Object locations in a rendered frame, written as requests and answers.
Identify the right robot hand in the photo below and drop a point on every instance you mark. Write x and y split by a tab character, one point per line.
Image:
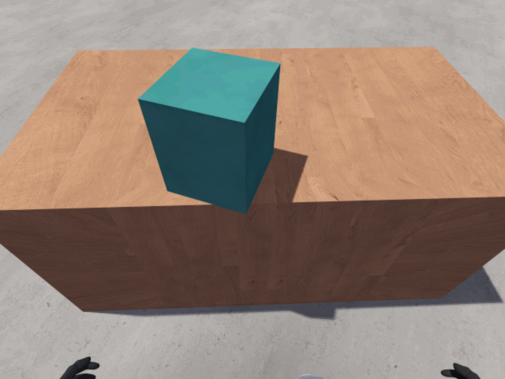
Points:
460	372

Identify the carton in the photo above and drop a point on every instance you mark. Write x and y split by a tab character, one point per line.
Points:
211	119

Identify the pedestal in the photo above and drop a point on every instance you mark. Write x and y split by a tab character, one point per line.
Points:
387	182

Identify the left robot hand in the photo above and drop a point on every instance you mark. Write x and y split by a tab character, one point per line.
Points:
79	366

